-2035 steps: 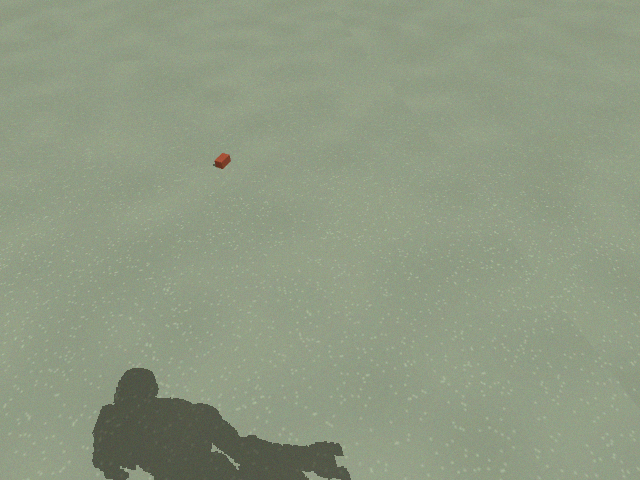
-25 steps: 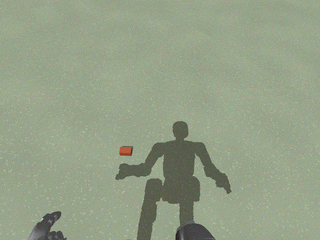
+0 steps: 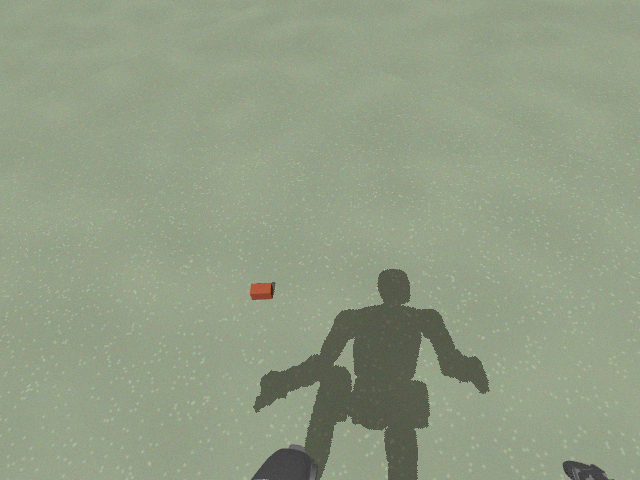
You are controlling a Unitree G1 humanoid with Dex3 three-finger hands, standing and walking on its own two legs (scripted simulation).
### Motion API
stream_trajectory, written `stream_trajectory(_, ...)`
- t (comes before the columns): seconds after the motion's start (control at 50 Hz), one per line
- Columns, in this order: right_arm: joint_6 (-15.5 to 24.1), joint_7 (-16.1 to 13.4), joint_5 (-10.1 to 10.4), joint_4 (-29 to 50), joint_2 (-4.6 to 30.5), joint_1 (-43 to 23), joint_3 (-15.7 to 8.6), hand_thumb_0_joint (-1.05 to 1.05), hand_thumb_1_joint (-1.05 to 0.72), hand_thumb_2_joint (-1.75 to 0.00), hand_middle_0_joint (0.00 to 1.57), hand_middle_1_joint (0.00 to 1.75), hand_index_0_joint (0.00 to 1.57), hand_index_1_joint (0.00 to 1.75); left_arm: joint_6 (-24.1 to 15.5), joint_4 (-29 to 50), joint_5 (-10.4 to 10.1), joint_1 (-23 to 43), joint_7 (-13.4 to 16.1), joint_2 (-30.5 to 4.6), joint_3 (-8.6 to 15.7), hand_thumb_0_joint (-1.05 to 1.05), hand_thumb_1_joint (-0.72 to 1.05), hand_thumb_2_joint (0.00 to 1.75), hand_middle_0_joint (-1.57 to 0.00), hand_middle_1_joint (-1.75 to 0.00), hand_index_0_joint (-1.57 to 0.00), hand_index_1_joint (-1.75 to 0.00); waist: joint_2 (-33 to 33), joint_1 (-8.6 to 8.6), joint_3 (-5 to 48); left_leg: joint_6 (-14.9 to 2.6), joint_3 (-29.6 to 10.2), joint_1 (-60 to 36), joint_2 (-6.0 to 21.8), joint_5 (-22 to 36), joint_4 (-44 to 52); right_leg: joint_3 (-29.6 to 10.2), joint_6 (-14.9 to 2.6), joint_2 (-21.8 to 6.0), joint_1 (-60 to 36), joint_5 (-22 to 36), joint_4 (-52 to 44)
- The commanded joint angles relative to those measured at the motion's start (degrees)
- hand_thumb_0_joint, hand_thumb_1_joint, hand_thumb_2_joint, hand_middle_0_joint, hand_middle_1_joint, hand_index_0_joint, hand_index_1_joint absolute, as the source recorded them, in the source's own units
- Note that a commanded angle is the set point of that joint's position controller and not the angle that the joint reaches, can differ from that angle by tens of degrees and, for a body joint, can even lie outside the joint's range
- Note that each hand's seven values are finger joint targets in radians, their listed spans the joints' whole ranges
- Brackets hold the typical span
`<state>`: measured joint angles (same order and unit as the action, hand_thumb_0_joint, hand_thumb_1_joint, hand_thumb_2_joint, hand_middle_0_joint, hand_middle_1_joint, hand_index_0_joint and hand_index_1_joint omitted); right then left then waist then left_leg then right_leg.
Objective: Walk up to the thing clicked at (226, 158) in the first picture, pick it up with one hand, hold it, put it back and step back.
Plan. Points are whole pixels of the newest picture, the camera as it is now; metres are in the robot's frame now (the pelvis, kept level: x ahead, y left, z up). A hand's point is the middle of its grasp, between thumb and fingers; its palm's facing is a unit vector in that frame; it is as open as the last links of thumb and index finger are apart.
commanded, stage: step back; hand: left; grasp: from above
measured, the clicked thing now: (261, 291) +0.82 +0.33 -0.74
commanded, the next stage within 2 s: stand in 1.52 s
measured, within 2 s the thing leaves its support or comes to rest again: neither
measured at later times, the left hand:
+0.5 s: hand out of the picture -0.12 +0.27 -0.15, palm faces +0.14 -0.93 -0.35, open 7.4 cm
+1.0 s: hand out of the picture -0.28 +0.28 -0.13, palm faces +0.14 -0.89 -0.43, open 7.4 cm
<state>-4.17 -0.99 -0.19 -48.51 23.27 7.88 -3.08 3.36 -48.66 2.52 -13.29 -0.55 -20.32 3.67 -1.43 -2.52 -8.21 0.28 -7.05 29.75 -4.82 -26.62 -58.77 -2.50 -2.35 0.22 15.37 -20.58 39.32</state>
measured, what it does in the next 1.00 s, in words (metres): walks backwards: left foot, then right foot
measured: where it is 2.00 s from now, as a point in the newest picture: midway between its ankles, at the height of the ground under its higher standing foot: outside the picture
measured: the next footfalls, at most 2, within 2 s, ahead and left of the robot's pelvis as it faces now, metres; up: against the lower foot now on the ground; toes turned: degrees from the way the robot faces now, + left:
left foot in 0.30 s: -0.12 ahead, +0.10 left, +0.00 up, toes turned +7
right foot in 0.68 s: -0.26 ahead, -0.14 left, +0.00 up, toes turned +3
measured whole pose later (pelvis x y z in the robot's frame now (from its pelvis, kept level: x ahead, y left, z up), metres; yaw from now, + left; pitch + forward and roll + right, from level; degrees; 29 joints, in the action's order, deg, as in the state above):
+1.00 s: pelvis -0.24 +0.00 +0.01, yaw +7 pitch -3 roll +0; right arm -1.5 3.8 -1.7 -54.5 23.5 15.8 -5.0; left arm -2.0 -54.0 2.7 -20.5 -0.8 -22.8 4.8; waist -2.0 -2.7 -4.6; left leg 0.7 -1.9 23.2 2.0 -19.0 -40.6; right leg 3.8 0.7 -2.5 3.0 -22.9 29.0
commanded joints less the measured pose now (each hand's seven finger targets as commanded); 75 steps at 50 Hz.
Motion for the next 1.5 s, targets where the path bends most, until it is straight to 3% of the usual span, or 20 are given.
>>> stream_trajectory(0.0, 2.22, -1.24, 0.07, 1.95, 9.13, 5.17, -2.3, 0.0, -0.9, -0.9, 0.2, 0.3, 0.2, 0.3, -2.19, 7.9, -0.13, 11.27, 1.67, -14.26, 5.11, 0.0, 0.9, 0.9, -0.2, -0.3, -0.2, -0.3, 10.6, 4.92, 3.46, 0.29, -2.81, -1.47, -3.5, 2.79, -11.89, -5.89, -4.08, -9.05, 6.16, 15.48, -16.93)
stream_trajectory(0.14, 3.44, -1.79, -1.01, 3.53, 8.18, 3.14, -1.44, 0.0, -0.9, -0.9, 0.2, 0.3, 0.2, 0.3, -1.54, 7.59, 0.02, -0.92, 2.97, -13.17, 5.03, 0.0, 0.9, 0.9, -0.2, -0.3, -0.2, -0.3, 13.11, -2.33, 12.03, 1.89, 1.35, 2.42, 1.22, -5.67, 6.45, -11.29, -9.87, -16.17, -19.05, 32.73, -10.93)
stream_trajectory(0.28, 1.8, -0.05, -1.19, -1.82, 10.55, 14.82, -3.42, 0.0, -0.9, -0.9, 0.2, 0.3, 0.2, 0.3, -0.78, 9.36, -1.02, 7.41, 2.6, -16.22, 3.89, 0.0, 0.9, 0.9, -0.2, -0.3, -0.2, -0.3, 9.67, 4.07, 14.32, -3.14, 8.19, -20.43, 2.47, 6.03, 27.16, -9.4, -4.6, -15.14, 0.67, 8.67, -12.48)
stream_trajectory(0.34, 1.12, 0.92, -2.83, 1.93, 19.69, 6.05, -4.96, 0.0, -0.9, -0.9, 0.2, 0.3, 0.2, 0.3, -1.09, 9.52, -1.59, 12.03, 3.0, -14.39, 4.09, 0.0, 0.9, 0.9, -0.2, -0.3, -0.2, -0.3, -15.36, 6.34, 6.8, -17.89, -24.24, -5.76, 26.53, 0.88, 45.37, 2.9, 2.26, 2.35, 12.16, -17.19, 19.69)
stream_trajectory(0.36, 1.75, 0.63, -3.04, 3.53, 19.59, 0.66, -5.03, 0.0, -0.9, -0.9, 0.2, 0.3, 0.2, 0.3, -0.91, 8.32, -0.97, 11.03, 3.05, -15.78, 4.92, 0.0, 0.9, 0.9, -0.2, -0.3, -0.2, -0.3, -14.22, 4.55, 3.07, -19.94, -27.71, 3.1, 29.53, -0.91, 47.84, -3.69, 2.02, 1.9, 8.48, -16.03, 30.38)
stream_trajectory(0.44, 2.6, -0.17, -3.44, 4.78, 11.71, -5.48, -2.59, 0.0, -0.9, -0.9, 0.2, 0.3, 0.2, 0.3, 0.01, 2.07, -2.22, 0.99, 1.96, -13.26, 4.62, 0.0, 0.9, 0.9, -0.2, -0.3, -0.2, -0.3, -3.16, -1.52, 1.41, -9.55, -5.7, -0.2, 15.99, 5.29, 44.01, -6.58, 1.16, 7.07, 10.1, -3.06, 37.07)
stream_trajectory(0.58, 2.8, 1.57, -3.41, 2.7, 13.99, 2.42, -5.01, 0.0, -0.9, -0.9, 0.2, 0.3, 0.2, 0.3, -3.9, -0.58, -0.96, -2.63, 0.78, -12.84, 3.08, 0.0, 0.9, 0.9, -0.2, -0.3, -0.2, -0.3, -11.34, 4.07, 11.26, -11.46, -6.4, -21.58, 17.4, -10.28, 41.98, 4.11, 3.05, 2.24, 2.95, -14.96, -2.79)
stream_trajectory(0.64, 1.59, 1.97, -2.89, 2.55, 12.88, 1.23, -5.04, 0.0, -0.9, -0.9, 0.2, 0.3, 0.2, 0.3, -5.43, -5.89, 0.29, -10.17, 1.72, -11.52, 3.33, 0.0, 0.9, 0.9, -0.2, -0.3, -0.2, -0.3, -4.94, 0.55, 10.53, -8.81, -1.43, -13.71, 14.47, -9.66, 31.16, 4.6, 0.33, 3.41, -10.52, -3.06, -25.76)
stream_trajectory(0.7, 2.29, 2.03, -2.82, 5.71, 9.35, -5.05, -4.26, 0.0, -0.9, -0.9, 0.2, 0.3, 0.2, 0.3, -5.89, -2.38, 1.72, -5.35, 2.14, -21.58, 6.25, 0.0, 0.9, 0.9, -0.2, -0.3, -0.2, -0.3, 9.95, -2.4, -0.58, 0.39, -0.03, 12.47, 4.87, -3.06, 6.32, -33.22, -10.5, -22.23, -4.4, -33.59, -31.29)
stream_trajectory(0.72, 2.78, 1.99, -2.45, 5.22, 12.79, -5.39, -5.53, 0.0, -0.9, -0.9, 0.2, 0.3, 0.2, 0.3, -6.4, -1.14, 1.5, -0.5, 2.24, -23.54, 6.4, 0.0, 0.9, 0.9, -0.2, -0.3, -0.2, -0.3, 10.45, -0.97, -5.6, 0.15, -5.12, 7.1, 7.96, -1.22, 0.1, -36.88, -13.42, -26.46, 6.67, -38.48, -33.11)
stream_trajectory(0.8, 4.36, 3.32, -1.28, 1.42, 10.5, 1.21, -4.95, 0.0, -0.9, -0.9, 0.2, 0.3, 0.2, 0.3, -7.88, -1.74, -0.03, -0.76, 1.78, -17.13, 5.08, 0.0, 0.9, 0.9, -0.2, -0.3, -0.2, -0.3, 6.04, 2.38, -2.22, 0.87, -0.24, 7.78, 3.45, 8.87, 1.66, -10.82, -7.41, -12.41, -7.7, -6.54, -26.07)
stream_trajectory(0.9, 5.39, 4.27, -1.45, 2.96, 9.82, -2.76, -4.54, 0.0, -0.9, -0.9, 0.2, 0.3, 0.2, 0.3, -7.35, -1.36, 0.36, -5.17, 0.47, -18.88, 5.67, 0.0, 0.9, 0.9, -0.2, -0.3, -0.2, -0.3, 13.5, -2.01, -3.6, 1.11, 4.65, 1.85, 6.52, 6.52, 16.41, -7.72, -6.95, -13.72, -6.49, -10.99, -26.11)
stream_trajectory(1.0, 7.11, 2.83, -1.35, -1.65, 8.98, 5.63, -4.97, 0.0, -0.9, -0.9, 0.2, 0.3, 0.2, 0.3, -5.86, 0.32, -0.93, -3.42, 0.08, -16.97, 3.45, 0.0, 0.9, 0.9, -0.2, -0.3, -0.2, -0.3, 7.73, 2.26, 5.04, -0.31, 12.25, -22.88, 3.31, 15.82, 30.48, 0.27, -5.41, -11.71, -1.88, 18.6, -8.04)
stream_trajectory(1.02, 7.53, 1.96, -1.57, -3.4, 10.89, 11.51, -5.86, 0.0, -0.9, -0.9, 0.2, 0.3, 0.2, 0.3, -5.6, 0.55, -1.01, -5.42, 0.04, -14.15, 2.42, 0.0, 0.9, 0.9, -0.2, -0.3, -0.2, -0.3, 0.18, 4.64, 10.04, -1.22, 10.32, -30.38, 3.44, 14.41, 32.68, 3.28, -3.73, -8.1, -0.5, 21.15, 5.92)
stream_trajectory(1.06, 8.32, 0.77, -2.5, -2.82, 19.29, 16.92, -7.42, 0.0, -0.9, -0.9, 0.2, 0.3, 0.2, 0.3, -4.94, 2.03, -1.52, -6.67, 0.02, -9.39, 1.18, 0.0, 0.9, 0.9, -0.2, -0.3, -0.2, -0.3, -13.48, 6.27, 12.19, -9.35, -26.92, -35.25, 24.84, -3.18, 42.45, 0.44, -0.56, 2.61, 19.29, -10.04, 25.26)
stream_trajectory(1.08, 8.2, 1.1, -0.91, -2.34, 21.01, 14.61, -7.91, 0.0, -0.9, -0.9, 0.2, 0.3, 0.2, 0.3, -4.34, 1.45, -1.15, -3.47, 0.68, -15.58, 2.36, 0.0, 0.9, 0.9, -0.2, -0.3, -0.2, -0.3, -7.79, 6.69, 10.43, -14.71, -32.34, -28.18, 28.83, -8.38, 45.56, -4.65, -1.48, -1.04, 17.57, -12.37, 28.34)
stream_trajectory(1.18, 9.3, 0.7, -0.93, -0.05, 13.15, 5.51, -4.88, 0.0, -0.9, -0.9, 0.2, 0.3, 0.2, 0.3, -3.81, -1.99, -1.93, -7.99, -0.44, -13.85, 2.95, 0.0, 0.9, 0.9, -0.2, -0.3, -0.2, -0.3, -4.03, 0.65, 1.88, -8.66, -4.67, -13.28, 18.94, 10.6, 42.98, -3.79, 0.15, -4.31, 11.72, 0.75, 22.64)
stream_trajectory(1.38, 5.84, -0.26, -0.59, 0.67, 12.26, 0.47, -3.35, 0.0, -0.9, -0.9, 0.2, 0.3, 0.2, 0.3, -3.91, -3.53, -0.94, -2.75, 0.24, -12.94, 3.34, 0.0, 0.9, 0.9, -0.2, -0.3, -0.2, -0.3, -5.38, 0.25, 10.35, -7.81, 3.41, -9.93, 17.47, 23.95, 25.81, 4.36, 1.51, -0.96, -5.83, 9.52, -8.1)
stream_trajectory(1.44, 5.23, -0.81, 0.11, 0.94, 6.06, 2.95, -1.05, 0.0, -0.9, -0.9, 0.2, 0.3, 0.2, 0.3, -4.76, -1.05, -0.59, 1.74, 0.75, -19.12, 4.6, 0.0, 0.9, 0.9, -0.2, -0.3, -0.2, -0.3, 12.72, 1.69, 11.05, -0.65, 8.78, -3.19, 5.35, 0.48, 8.51, -19.83, -7.15, -17.25, -5.81, 22.66, -16.63)
stream_trajectory(1.48, 4.59, -1.57, -0.12, -2.08, 9.69, 3.52, -2.19, 0.0, -0.9, -0.9, 0.2, 0.3, 0.2, 0.3, -4.31, -0.3, -0.69, 6.25, 0.88, -18.42, 3.98, 0.0, 0.9, 0.9, -0.2, -0.3, -0.2, -0.3, 13.62, 1.92, 9.01, -0.82, 6.15, -10.32, 6.56, -9.21, 4.89, -20.88, -12.63, -19.46, 4.35, 21.32, -16.09)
